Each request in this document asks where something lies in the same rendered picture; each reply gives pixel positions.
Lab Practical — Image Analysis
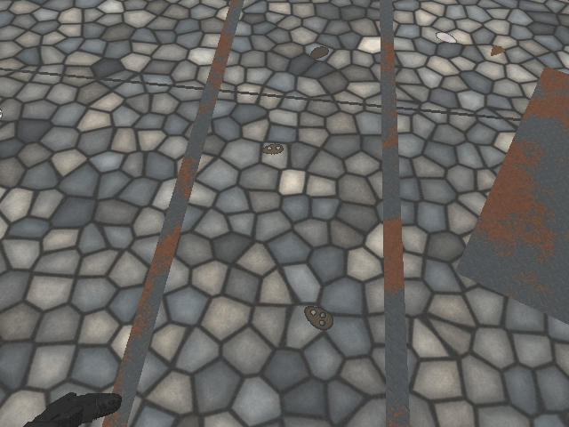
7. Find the robot left hand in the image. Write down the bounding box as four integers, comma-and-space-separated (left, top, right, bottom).
23, 392, 122, 427

